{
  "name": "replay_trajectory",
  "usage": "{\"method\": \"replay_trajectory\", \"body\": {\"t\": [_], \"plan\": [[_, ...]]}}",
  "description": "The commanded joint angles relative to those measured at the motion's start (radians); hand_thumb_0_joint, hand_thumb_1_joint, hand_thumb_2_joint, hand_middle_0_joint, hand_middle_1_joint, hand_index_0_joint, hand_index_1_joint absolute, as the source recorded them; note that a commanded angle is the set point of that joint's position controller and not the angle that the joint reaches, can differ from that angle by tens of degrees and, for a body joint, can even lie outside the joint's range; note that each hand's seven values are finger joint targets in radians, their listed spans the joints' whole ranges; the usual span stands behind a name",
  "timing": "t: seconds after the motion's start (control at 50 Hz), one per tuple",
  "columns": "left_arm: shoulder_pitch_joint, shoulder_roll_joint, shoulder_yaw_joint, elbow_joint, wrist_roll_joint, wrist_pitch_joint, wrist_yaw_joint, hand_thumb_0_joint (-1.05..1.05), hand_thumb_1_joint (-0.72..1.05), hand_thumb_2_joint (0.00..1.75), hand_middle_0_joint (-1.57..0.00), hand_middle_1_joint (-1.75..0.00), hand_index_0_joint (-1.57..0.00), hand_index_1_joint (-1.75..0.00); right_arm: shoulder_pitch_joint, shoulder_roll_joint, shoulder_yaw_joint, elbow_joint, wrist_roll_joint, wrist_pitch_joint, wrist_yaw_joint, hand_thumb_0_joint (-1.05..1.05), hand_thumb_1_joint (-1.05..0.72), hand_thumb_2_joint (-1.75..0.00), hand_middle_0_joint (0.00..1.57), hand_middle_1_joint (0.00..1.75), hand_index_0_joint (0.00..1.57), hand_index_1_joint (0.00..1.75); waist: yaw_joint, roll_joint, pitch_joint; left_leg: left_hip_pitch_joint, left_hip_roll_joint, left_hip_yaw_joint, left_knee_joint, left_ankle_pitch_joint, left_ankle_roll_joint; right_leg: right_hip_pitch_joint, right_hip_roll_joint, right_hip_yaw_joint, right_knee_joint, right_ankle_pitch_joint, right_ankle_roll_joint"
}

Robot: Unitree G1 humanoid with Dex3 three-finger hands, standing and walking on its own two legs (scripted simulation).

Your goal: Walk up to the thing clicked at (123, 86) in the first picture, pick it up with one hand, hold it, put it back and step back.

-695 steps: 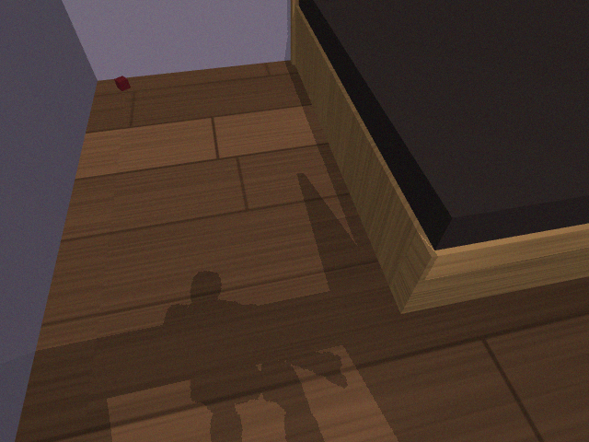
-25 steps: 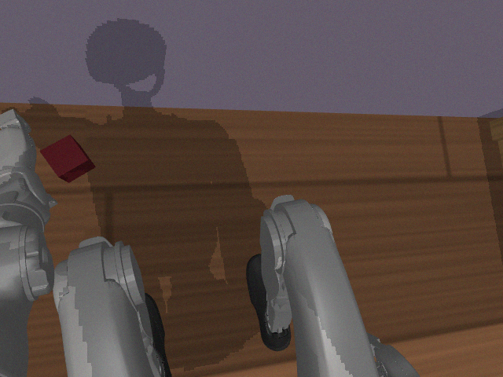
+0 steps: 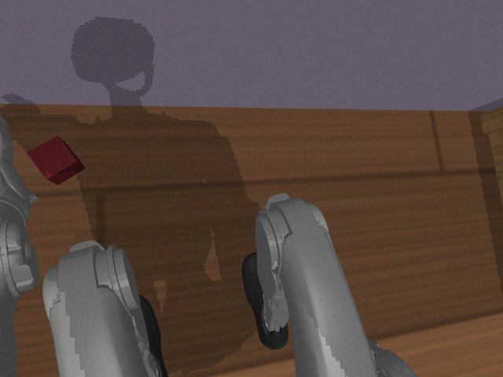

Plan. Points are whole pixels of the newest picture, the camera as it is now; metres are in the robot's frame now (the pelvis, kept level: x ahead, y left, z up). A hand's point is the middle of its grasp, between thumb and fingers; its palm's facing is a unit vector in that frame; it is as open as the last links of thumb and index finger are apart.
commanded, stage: rise first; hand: left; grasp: from above
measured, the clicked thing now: (57, 161) +0.49 +0.25 -0.29
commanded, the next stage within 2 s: approach in 0.94 s
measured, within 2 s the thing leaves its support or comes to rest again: neither
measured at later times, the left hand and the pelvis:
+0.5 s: hand (7, 176) +0.44 +0.28 -0.18, palm faces -0.39 -0.21 -0.90, open 13.5 cm; pelvis +0.00 +0.00 +0.00, yaw +1 degrees
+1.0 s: hand (6, 175) +0.44 +0.29 -0.18, palm faces -0.40 -0.20 -0.90, open 13.3 cm; pelvis +0.00 +0.00 +0.00, yaw +1 degrees
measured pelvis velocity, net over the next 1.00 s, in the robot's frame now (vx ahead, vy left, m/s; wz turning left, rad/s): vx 0.00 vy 0.00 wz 0.01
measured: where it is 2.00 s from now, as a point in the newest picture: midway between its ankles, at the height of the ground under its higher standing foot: (211, 339)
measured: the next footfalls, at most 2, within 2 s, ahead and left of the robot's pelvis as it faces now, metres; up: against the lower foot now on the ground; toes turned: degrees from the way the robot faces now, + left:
none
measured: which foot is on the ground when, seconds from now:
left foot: down 0.00-1.00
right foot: down 0.00-1.00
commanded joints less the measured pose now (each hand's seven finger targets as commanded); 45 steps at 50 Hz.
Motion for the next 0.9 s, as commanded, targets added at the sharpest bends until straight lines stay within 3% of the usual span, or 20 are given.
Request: {"method": "replay_trajectory", "body": {"t": [0.0,0.04,0.08,0.26,0.3,0.34,0.4,0.44,0.46,0.5,0.54,0.56,0.58,0.66,0.72,0.78,0.8,0.82,0.84,0.88], "plan": [[-0.27,0.215,-0.003,-0.168,-0.001,-0.009,0.032,0.0,-0.48,0.93,-0.19,-0.94,-0.19,-0.94,0.227,-0.261,-0.081,0.007,0.015,-0.005,-0.006,0.0,-0.91,-0.9,0.2,0.3,0.2,0.3,0.005,0.293,-0.713,0.515,-0.025,0.099,-0.27,0.226,0.025,0.375,0.042,-0.11,-0.215,0.224,-0.07],[-0.272,0.186,-0.026,-0.151,-0.004,-0.014,0.025,0.0,-0.47,0.92,-0.21,-0.93,-0.2,-0.94,0.231,-0.251,-0.08,0.008,0.013,-0.001,-0.003,0.0,-0.91,-0.9,0.2,0.3,0.2,0.3,-0.013,0.279,-0.687,0.479,-0.026,0.106,-0.261,0.217,0.029,0.385,0.047,-0.107,-0.217,0.224,-0.068],[-0.268,0.211,-0.003,-0.181,-0.002,-0.017,0.031,0.0,-0.49,0.95,-0.2,-0.92,-0.19,-0.94,0.239,-0.255,-0.082,0.007,0.018,0.007,-0.007,0.0,-0.91,-0.9,0.2,0.3,0.2,0.3,0.005,0.264,-0.718,0.48,-0.027,0.109,-0.26,0.237,0.03,0.417,0.047,-0.103,-0.224,0.239,-0.066],[-0.272,0.178,-0.029,-0.122,0.012,-0.028,0.029,0.0,-0.48,0.94,-0.22,-0.9,-0.2,-0.92,0.236,-0.255,-0.083,0.017,0.012,0.011,-0.016,0.0,-0.91,-0.9,0.2,0.3,0.2,0.3,-0.021,0.239,-0.671,0.462,-0.032,0.107,-0.266,0.19,0.033,0.378,0.041,-0.106,-0.233,0.193,-0.066],[-0.264,0.184,-0.022,-0.132,0.013,-0.028,0.031,0.0,-0.49,0.95,-0.22,-0.9,-0.2,-0.93,0.223,-0.251,-0.082,0.007,0.015,0.012,-0.017,0.0,-0.91,-0.9,0.2,0.3,0.2,0.3,0.002,0.252,-0.689,0.472,-0.031,0.11,-0.272,0.2,0.03,0.389,0.043,-0.105,-0.23,0.201,-0.068],[-0.28,0.181,-0.027,-0.11,0.018,-0.029,0.035,0.0,-0.48,0.94,-0.23,-0.89,-0.2,-0.92,0.231,-0.252,-0.08,0.017,0.007,0.011,-0.018,0.0,-0.91,-0.9,0.2,0.3,0.2,0.3,-0.022,0.231,-0.672,0.46,-0.031,0.111,-0.259,0.201,0.034,0.39,0.042,-0.103,-0.234,0.205,-0.065],[-0.281,0.179,-0.032,-0.112,0.012,-0.033,0.044,0.0,-0.47,0.93,-0.24,-0.89,-0.22,-0.91,0.206,-0.246,-0.077,0.007,0.009,0.009,-0.02,0.0,-0.91,-0.9,0.2,0.3,0.2,0.3,0.001,0.254,-0.679,0.457,-0.032,0.113,-0.271,0.176,0.032,0.38,0.044,-0.1,-0.237,0.179,-0.068],[-0.292,0.18,-0.038,-0.09,0.026,-0.031,0.047,0.0,-0.47,0.93,-0.24,-0.88,-0.21,-0.91,0.208,-0.248,-0.074,0.008,0.002,0.006,-0.02,0.0,-0.91,-0.9,0.2,0.3,0.2,0.3,-0.018,0.239,-0.658,0.455,-0.031,0.11,-0.266,0.163,0.032,0.364,0.043,-0.104,-0.236,0.167,-0.067],[-0.314,0.207,-0.02,-0.133,0.022,-0.034,0.053,0.0,-0.47,0.94,-0.23,-0.88,-0.21,-0.91,0.208,-0.256,-0.075,0.004,0.007,0.008,-0.021,0.0,-0.9,-0.9,0.2,0.3,0.2,0.3,-0.006,0.251,-0.677,0.452,-0.032,0.112,-0.266,0.173,0.034,0.373,0.045,-0.1,-0.24,0.175,-0.067],[-0.297,0.184,-0.032,-0.107,0.024,-0.03,0.054,0.0,-0.46,0.93,-0.24,-0.88,-0.22,-0.91,0.204,-0.247,-0.073,0.005,0.003,0.005,-0.019,0.0,-0.91,-0.9,0.2,0.3,0.2,0.3,-0.01,0.252,-0.665,0.465,-0.033,0.112,-0.269,0.172,0.032,0.362,0.041,-0.101,-0.233,0.174,-0.069],[-0.304,0.208,-0.005,-0.123,0.024,-0.027,0.066,0.0,-0.46,0.93,-0.25,-0.87,-0.22,-0.9,0.214,-0.256,-0.072,0.006,0.001,0.005,-0.02,0.0,-0.91,-0.9,0.2,0.3,0.2,0.3,-0.006,0.26,-0.706,0.483,-0.029,0.111,-0.264,0.197,0.031,0.384,0.044,-0.101,-0.237,0.199,-0.066],[-0.305,0.188,-0.027,-0.096,0.025,-0.024,0.06,0.0,-0.45,0.91,-0.25,-0.88,-0.23,-0.9,0.208,-0.252,-0.072,0.005,0.0,0.001,-0.018,0.0,-0.91,-0.9,0.2,0.3,0.2,0.3,-0.019,0.259,-0.674,0.48,-0.031,0.108,-0.265,0.184,0.031,0.354,0.039,-0.104,-0.224,0.187,-0.069],[-0.318,0.2,-0.022,-0.105,0.03,-0.026,0.06,0.0,-0.44,0.91,-0.25,-0.88,-0.23,-0.9,0.216,-0.253,-0.074,0.016,-0.005,0.0,-0.015,0.0,-0.91,-0.9,0.2,0.3,0.2,0.3,-0.025,0.27,-0.659,0.47,-0.031,0.109,-0.27,0.168,0.031,0.349,0.042,-0.104,-0.229,0.173,-0.07],[-0.28,0.202,-0.01,-0.123,0.012,-0.021,0.06,0.0,-0.44,0.91,-0.25,-0.87,-0.23,-0.89,0.209,-0.257,-0.077,0.007,0.002,-0.001,-0.014,0.0,-0.91,-0.9,0.2,0.3,0.2,0.3,0.005,0.286,-0.705,0.487,-0.031,0.107,-0.285,0.176,0.027,0.367,0.041,-0.106,-0.233,0.172,-0.072],[-0.306,0.165,-0.041,-0.106,0.013,-0.018,0.042,0.0,-0.45,0.91,-0.24,-0.89,-0.23,-0.9,0.219,-0.248,-0.072,0.009,0.0,-0.003,-0.009,0.0,-0.91,-0.9,0.2,0.3,0.2,0.3,-0.025,0.268,-0.672,0.485,-0.03,0.105,-0.266,0.198,0.028,0.353,0.043,-0.109,-0.221,0.201,-0.071],[-0.278,0.241,0.008,-0.113,0.009,-0.025,0.044,0.0,-0.44,0.91,-0.25,-0.87,-0.24,-0.89,0.236,-0.26,-0.076,0.025,0.0,-0.004,-0.009,0.0,-0.91,-0.9,0.2,0.3,0.2,0.3,-0.001,0.249,-0.681,0.453,-0.035,0.112,-0.265,0.179,0.034,0.379,0.04,-0.098,-0.235,0.176,-0.066],[-0.255,0.217,-0.005,-0.112,0.013,-0.023,0.042,0.0,-0.44,0.9,-0.26,-0.86,-0.24,-0.89,0.22,-0.26,-0.075,0.01,0.005,-0.006,-0.009,0.0,-0.91,-0.9,0.2,0.3,0.2,0.3,0.01,0.267,-0.686,0.465,-0.035,0.114,-0.273,0.192,0.031,0.374,0.041,-0.1,-0.231,0.183,-0.069],[-0.249,0.171,-0.03,-0.092,0.01,-0.023,0.038,0.0,-0.44,0.91,-0.26,-0.86,-0.24,-0.89,0.214,-0.251,-0.074,0.008,0.006,-0.005,-0.008,0.0,-0.91,-0.9,0.2,0.3,0.2,0.3,-0.004,0.261,-0.673,0.466,-0.032,0.11,-0.273,0.193,0.03,0.37,0.043,-0.104,-0.229,0.189,-0.07],[-0.278,0.196,-0.021,-0.1,0.013,-0.028,0.037,0.0,-0.44,0.91,-0.26,-0.86,-0.24,-0.88,0.229,-0.257,-0.075,0.024,0.002,-0.006,-0.009,0.0,-0.91,-0.9,0.2,0.3,0.2,0.3,-0.018,0.236,-0.669,0.455,-0.033,0.107,-0.264,0.174,0.035,0.361,0.042,-0.106,-0.233,0.174,-0.067],[-0.27,0.189,-0.02,-0.114,0.003,-0.034,0.035,0.0,-0.43,0.9,-0.26,-0.88,-0.24,-0.9,0.229,-0.254,-0.073,0.012,0.005,-0.006,-0.009,0.0,-0.91,-0.9,0.2,0.3,0.2,0.3,-0.006,0.233,-0.693,0.446,-0.035,0.114,-0.261,0.196,0.035,0.406,0.045,-0.098,-0.235,0.198,-0.065]]}}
